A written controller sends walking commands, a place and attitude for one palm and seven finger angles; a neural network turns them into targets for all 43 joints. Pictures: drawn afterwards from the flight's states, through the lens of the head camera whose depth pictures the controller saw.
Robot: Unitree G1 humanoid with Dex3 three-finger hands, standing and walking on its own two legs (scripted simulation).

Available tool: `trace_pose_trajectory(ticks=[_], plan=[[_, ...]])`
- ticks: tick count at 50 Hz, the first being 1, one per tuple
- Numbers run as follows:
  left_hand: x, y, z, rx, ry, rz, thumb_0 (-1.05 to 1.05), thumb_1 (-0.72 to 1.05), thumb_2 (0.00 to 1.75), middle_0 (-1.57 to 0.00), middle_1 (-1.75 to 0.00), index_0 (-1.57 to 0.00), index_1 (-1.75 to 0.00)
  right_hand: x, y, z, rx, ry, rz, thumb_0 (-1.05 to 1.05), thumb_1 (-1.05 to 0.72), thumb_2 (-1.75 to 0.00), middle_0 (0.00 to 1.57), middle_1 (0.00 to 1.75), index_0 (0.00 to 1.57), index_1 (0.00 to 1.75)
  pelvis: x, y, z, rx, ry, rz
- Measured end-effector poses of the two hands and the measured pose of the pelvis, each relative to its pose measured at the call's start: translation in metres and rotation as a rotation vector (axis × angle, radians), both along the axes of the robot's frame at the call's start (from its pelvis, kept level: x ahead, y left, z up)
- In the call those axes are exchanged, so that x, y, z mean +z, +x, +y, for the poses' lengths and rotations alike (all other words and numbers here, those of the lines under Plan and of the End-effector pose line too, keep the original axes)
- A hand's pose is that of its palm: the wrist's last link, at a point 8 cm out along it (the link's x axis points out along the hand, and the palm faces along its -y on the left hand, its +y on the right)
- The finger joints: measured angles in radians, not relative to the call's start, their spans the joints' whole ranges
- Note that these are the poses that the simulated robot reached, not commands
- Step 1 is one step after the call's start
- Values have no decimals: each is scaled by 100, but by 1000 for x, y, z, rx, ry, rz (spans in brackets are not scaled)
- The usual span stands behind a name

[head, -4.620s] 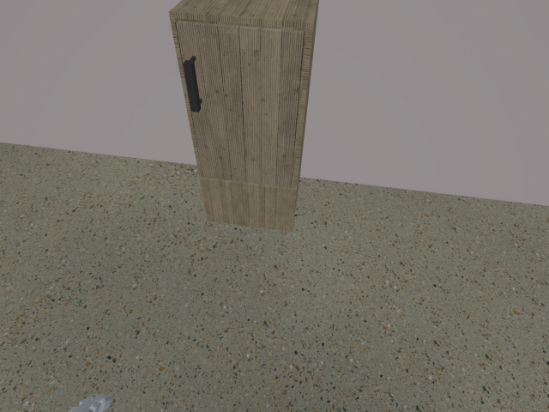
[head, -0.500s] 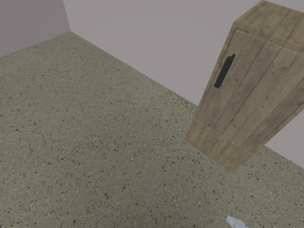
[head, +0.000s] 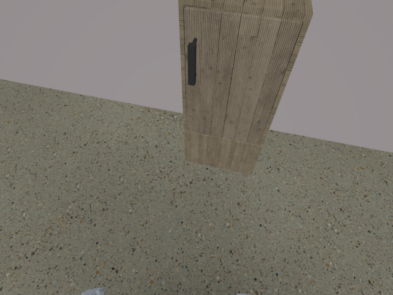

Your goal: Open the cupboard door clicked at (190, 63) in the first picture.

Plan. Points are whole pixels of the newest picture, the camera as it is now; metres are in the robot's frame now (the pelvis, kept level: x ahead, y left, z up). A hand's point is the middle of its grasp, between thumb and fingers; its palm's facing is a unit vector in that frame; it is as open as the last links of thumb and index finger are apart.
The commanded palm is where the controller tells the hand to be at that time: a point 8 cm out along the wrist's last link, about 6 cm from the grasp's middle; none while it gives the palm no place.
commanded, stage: turn to face it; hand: left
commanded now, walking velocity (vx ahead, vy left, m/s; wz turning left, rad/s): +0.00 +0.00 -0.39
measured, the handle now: (193, 62) +0.87 +0.03 -0.03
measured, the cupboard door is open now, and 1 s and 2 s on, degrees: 0 0 0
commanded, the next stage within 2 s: take the last steps up to it in 0.36 s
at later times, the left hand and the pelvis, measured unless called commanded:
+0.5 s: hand out of the picture +0.08 +0.16 -0.17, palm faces -0.09 -0.98 -0.19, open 7.4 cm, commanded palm none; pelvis +0.00 -0.01 +0.00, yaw -9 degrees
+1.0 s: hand (130, 291) +0.15 +0.16 -0.16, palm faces -0.24 -0.96 -0.16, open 7.4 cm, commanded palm none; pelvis +0.06 +0.00 +0.01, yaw -14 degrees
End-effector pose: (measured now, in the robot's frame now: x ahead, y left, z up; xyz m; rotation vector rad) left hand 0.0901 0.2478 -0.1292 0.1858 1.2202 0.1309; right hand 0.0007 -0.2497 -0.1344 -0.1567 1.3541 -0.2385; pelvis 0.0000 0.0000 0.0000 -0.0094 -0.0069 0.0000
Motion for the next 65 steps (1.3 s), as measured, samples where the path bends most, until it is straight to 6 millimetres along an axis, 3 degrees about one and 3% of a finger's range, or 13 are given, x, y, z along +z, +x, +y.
trace_pose_trajectory(ticks=[3, 6, 15, 21, 27, 33, 39, 44, 49, 54, 59, 62, 65], plan=[[1, 27, -24, -66, 27, -73, 1, 91, 90, -20, -30, -20, -30, -18, -22, -21, -51, 19, 27, 0, -91, -90, 21, 30, 20, 30, -12, 0, -18, -32, 19, 4], [9, 38, -43, -94, 41, -116, 1, 91, 89, -20, -30, -20, -30, -23, -31, -35, -80, 23, 58, 0, -91, -90, 20, 30, 20, 30, -10, -1, -27, -48, 13, -2], [19, 30, -64, -118, 28, -91, 1, 90, 89, -20, -30, -21, -30, -8, -2, -44, -98, 28, -49, 0, -91, -90, 20, 30, 20, 30, 5, 0, -39, -105, 23, 2], [5, 5, -55, -99, 1, -29, 1, 90, 89, -20, -30, -21, -30, -1, 22, -33, -83, 9, -100, 0, -91, -90, 20, 30, 20, 30, 3, -1, -29, -138, 7, 0], [-20, -23, -24, -74, -28, 64, 1, 90, 89, -20, -30, -21, -30, 10, 43, -8, -64, -37, -175, 0, -91, -90, 20, 30, 20, 30, -4, 1, -4, -169, -23, -1], [-22, -29, 1, -107, -46, 132, 1, 91, 89, -20, -30, -20, -30, 24, 22, 22, -88, -48, -177, 0, -91, -90, 20, 30, 20, 30, 5, 10, 15, -205, -36, -18], [-12, -10, 9, -130, -47, 121, 1, 91, 90, -20, -30, -20, -30, 23, -26, 47, -170, -14, -47, 0, -91, -90, 21, 30, 20, 30, 14, 25, 21, -215, -33, -16], [-10, 16, -1, -162, -41, 124, 1, 91, 90, -20, -30, -20, -30, 18, -66, 67, -254, 36, 75, 0, -91, -90, 21, 30, 20, 30, 14, 41, 16, -231, -16, -16], [-7, 60, -31, -221, -46, 96, 1, 91, 90, -20, -30, -20, -30, 14, -94, 81, -326, 100, 188, 0, -91, -90, 20, 30, 20, 30, 11, 58, 2, -240, 0, -16], [-3, 122, -80, -282, -56, 11, 1, 91, 90, -20, -30, -20, -30, 8, -103, 79, -371, 166, 279, 0, -91, -90, 21, 30, 20, 30, 5, 81, -24, -243, 17, -10], [-5, 168, -123, -278, -66, -120, 1, 91, 90, -20, -30, -20, -30, -11, -79, 50, -348, 210, 318, 0, -91, -90, 21, 30, 20, 30, -9, 107, -54, -219, 14, -17], [2, 169, -129, -203, -69, -137, 0, 91, 89, -20, -30, -21, -30, -14, -33, 17, -300, 184, 252, 0, -91, -90, 21, 30, 20, 30, -3, 122, -65, -197, 9, -25], [11, 174, -118, -138, -24, -156, -4, 95, 89, -20, -30, -21, -30, -12, 28, -17, -241, 136, 142, 0, -91, -90, 20, 30, 20, 30, 4, 139, -72, -181, 4, -22]])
